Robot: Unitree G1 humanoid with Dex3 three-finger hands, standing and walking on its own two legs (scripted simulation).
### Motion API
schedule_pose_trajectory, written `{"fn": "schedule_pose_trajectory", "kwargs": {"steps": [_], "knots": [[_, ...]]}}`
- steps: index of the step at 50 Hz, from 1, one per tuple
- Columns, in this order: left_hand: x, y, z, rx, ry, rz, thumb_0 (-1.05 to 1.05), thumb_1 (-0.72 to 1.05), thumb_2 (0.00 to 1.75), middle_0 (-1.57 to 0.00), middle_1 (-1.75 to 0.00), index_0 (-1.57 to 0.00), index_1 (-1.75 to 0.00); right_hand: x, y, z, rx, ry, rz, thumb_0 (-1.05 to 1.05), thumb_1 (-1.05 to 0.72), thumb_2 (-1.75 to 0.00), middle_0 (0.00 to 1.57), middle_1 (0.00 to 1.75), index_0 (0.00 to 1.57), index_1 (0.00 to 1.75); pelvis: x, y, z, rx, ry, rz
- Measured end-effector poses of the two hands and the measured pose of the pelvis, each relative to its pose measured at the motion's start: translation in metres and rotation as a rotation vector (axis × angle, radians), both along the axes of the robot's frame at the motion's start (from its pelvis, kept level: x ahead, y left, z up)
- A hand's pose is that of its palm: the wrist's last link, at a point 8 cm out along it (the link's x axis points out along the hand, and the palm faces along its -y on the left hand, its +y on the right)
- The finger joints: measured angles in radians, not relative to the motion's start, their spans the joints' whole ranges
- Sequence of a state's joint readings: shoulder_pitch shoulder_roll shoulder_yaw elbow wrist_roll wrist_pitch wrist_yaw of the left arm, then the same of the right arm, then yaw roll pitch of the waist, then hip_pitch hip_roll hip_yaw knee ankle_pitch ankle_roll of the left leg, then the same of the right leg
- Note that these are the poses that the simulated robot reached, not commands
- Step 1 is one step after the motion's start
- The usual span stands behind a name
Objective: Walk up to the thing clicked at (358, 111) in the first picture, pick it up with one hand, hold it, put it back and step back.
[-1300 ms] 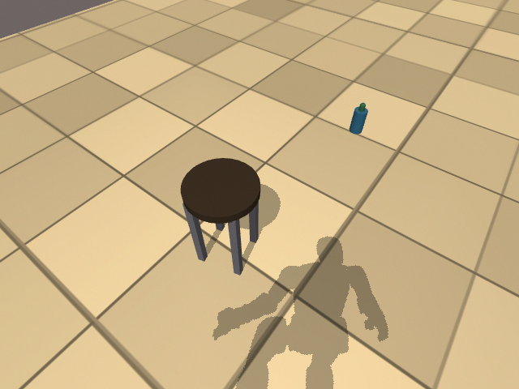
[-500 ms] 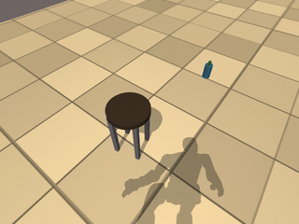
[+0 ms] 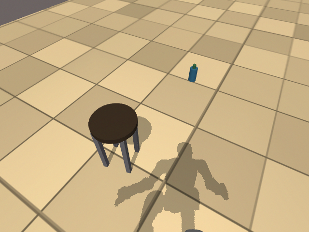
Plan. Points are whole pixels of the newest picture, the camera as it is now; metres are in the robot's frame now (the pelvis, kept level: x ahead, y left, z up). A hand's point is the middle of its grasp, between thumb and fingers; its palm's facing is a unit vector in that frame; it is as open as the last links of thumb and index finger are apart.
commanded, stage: walk up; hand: left
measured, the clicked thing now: (193, 72) +1.70 -0.41 -0.68
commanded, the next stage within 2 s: none
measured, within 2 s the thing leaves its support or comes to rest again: neither
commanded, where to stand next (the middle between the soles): +1.34 -0.51 m, yaw -22 degrees
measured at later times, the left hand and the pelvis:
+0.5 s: hand (111, 196) +0.26 +0.15 -0.15, palm faces -0.17 -0.93 -0.32, open 7.4 cm; pelvis +0.21 -0.11 -0.01, yaw -12 degrees
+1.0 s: hand (147, 97) +0.71 +0.04 -0.13, palm faces -0.43 -0.82 -0.37, open 7.4 cm; pelvis +0.48 -0.17 -0.01, yaw -20 degrees
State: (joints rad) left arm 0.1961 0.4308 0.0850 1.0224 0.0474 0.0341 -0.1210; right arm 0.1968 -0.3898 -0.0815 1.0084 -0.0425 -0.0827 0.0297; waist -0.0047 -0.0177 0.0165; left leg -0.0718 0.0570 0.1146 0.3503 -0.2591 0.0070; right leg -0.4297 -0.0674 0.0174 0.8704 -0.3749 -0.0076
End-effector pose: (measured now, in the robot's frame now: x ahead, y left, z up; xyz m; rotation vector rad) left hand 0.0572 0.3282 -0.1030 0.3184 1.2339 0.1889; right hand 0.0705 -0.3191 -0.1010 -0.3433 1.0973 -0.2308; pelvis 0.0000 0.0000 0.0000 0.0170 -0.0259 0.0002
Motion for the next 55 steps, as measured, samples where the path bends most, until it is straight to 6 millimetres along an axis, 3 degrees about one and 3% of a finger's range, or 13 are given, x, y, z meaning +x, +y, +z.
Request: {"fn": "schedule_pose_trajectory", "kwargs": {"steps": [6, 11, 14, 18, 22, 25, 28, 32, 37, 42, 47, 51, 55], "knots": [[0.075, -0.022, 0.012, 0.041, -0.071, -0.078, 0.00, 0.90, 0.90, -0.21, -0.30, -0.20, -0.30, 0.004, -0.065, -0.006, -0.042, 0.019, -0.079, 0.00, -0.90, -0.90, 0.20, 0.30, 0.20, 0.30, 0.041, -0.035, -0.010, 0.013, -0.020, -0.072], [0.136, -0.062, 0.003, 0.090, -0.149, -0.111, 0.00, 0.90, 0.90, -0.20, -0.30, -0.20, -0.30, 0.035, -0.118, -0.036, -0.052, 0.032, -0.117, 0.00, -0.90, -0.90, 0.20, 0.30, 0.20, 0.30, 0.082, -0.077, -0.036, -0.016, -0.027, -0.100], [0.148, -0.091, 0.000, 0.059, -0.165, -0.093, 0.00, 0.91, 0.90, -0.20, -0.30, -0.20, -0.30, 0.066, -0.122, -0.036, -0.018, 0.036, -0.099, 0.01, -0.90, -0.90, 0.20, 0.30, 0.20, 0.30, 0.103, -0.090, -0.031, -0.012, -0.030, -0.125], [0.154, -0.119, 0.001, 0.017, -0.072, -0.099, 0.00, 0.90, 0.90, -0.21, -0.30, -0.20, -0.30, 0.114, -0.115, -0.020, 0.042, -0.031, -0.087, 0.01, -0.91, -0.90, 0.20, 0.30, 0.20, 0.30, 0.135, -0.100, -0.013, -0.021, -0.031, -0.167], [0.174, -0.130, -0.005, -0.007, 0.000, -0.116, 0.00, 0.90, 0.90, -0.21, -0.30, -0.21, -0.30, 0.150, -0.112, -0.007, 0.062, -0.052, -0.080, 0.00, -0.90, -0.90, 0.20, 0.30, 0.20, 0.30, 0.173, -0.108, -0.006, -0.034, -0.021, -0.202], [0.204, -0.131, -0.013, -0.019, 0.020, -0.137, 0.00, 0.90, 0.90, -0.21, -0.30, -0.21, -0.30, 0.173, -0.115, -0.003, 0.047, -0.027, -0.090, 0.00, -0.90, -0.90, 0.20, 0.30, 0.20, 0.30, 0.206, -0.111, -0.008, -0.047, -0.010, -0.216], [0.248, -0.128, -0.024, -0.026, 0.019, -0.166, 0.00, 0.90, 0.90, -0.21, -0.31, -0.21, -0.30, 0.200, -0.119, 0.000, 0.013, -0.008, -0.112, 0.00, -0.90, -0.90, 0.20, 0.30, 0.20, 0.30, 0.244, -0.109, -0.014, -0.059, 0.000, -0.226], [0.328, -0.122, -0.044, -0.017, 0.005, -0.230, 0.01, 0.90, 0.90, -0.21, -0.30, -0.21, -0.30, 0.236, -0.123, -0.001, -0.049, -0.040, -0.168, 0.00, -0.90, -0.90, 0.20, 0.30, 0.20, 0.30, 0.297, -0.103, -0.029, -0.021, 0.001, -0.254], [0.436, -0.144, -0.030, -0.014, -0.052, -0.361, 0.01, 0.90, 0.90, -0.21, -0.30, -0.20, -0.30, 0.248, -0.118, 0.010, -0.047, -0.052, -0.281, 0.00, -0.90, -0.90, 0.20, 0.30, 0.20, 0.30, 0.347, -0.107, -0.017, -0.016, -0.007, -0.296], [0.537, -0.173, -0.005, -0.026, -0.158, -0.427, 0.00, 0.90, 0.90, -0.21, -0.30, -0.20, -0.30, 0.251, -0.118, 0.014, -0.021, 0.029, -0.337, 0.00, -0.90, -0.90, 0.20, 0.30, 0.20, 0.30, 0.396, -0.122, -0.005, -0.004, -0.005, -0.317], [0.617, -0.214, 0.010, -0.024, -0.200, -0.490, 0.00, 0.91, 0.90, -0.20, -0.30, -0.20, -0.30, 0.265, -0.132, 0.001, 0.016, 0.112, -0.379, 0.00, -0.90, -0.90, 0.20, 0.30, 0.20, 0.30, 0.445, -0.146, -0.006, 0.006, -0.003, -0.340], [0.674, -0.256, 0.010, -0.010, -0.212, -0.528, 0.00, 0.90, 0.90, -0.20, -0.30, -0.20, -0.30, 0.292, -0.159, -0.021, 0.044, 0.136, -0.413, 0.00, -0.90, -0.90, 0.20, 0.30, 0.20, 0.30, 0.489, -0.176, -0.018, 0.018, 0.002, -0.357], [0.715, -0.296, 0.005, 0.001, -0.252, -0.521, 0.00, 0.90, 0.90, -0.21, -0.30, -0.20, -0.30, 0.337, -0.191, -0.044, 0.064, 0.142, -0.425, 0.00, -0.90, -0.90, 0.20, 0.30, 0.20, 0.30, 0.528, -0.210, -0.030, -0.016, -0.003, -0.371]]}}
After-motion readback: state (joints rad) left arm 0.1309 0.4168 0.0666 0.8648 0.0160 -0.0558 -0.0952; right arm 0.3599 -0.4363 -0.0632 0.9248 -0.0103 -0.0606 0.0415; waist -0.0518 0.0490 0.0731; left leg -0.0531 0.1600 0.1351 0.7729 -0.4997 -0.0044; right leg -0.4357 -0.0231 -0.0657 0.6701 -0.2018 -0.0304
